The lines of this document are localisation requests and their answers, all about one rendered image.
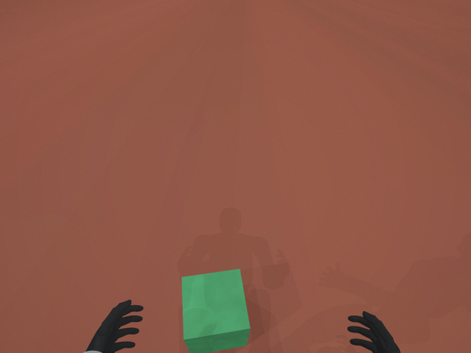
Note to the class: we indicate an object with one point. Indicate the carton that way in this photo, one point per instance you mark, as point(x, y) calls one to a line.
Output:
point(215, 314)

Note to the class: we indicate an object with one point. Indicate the left robot hand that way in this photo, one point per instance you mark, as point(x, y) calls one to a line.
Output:
point(109, 332)

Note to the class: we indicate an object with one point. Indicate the right robot hand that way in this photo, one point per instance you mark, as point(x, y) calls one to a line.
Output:
point(382, 341)

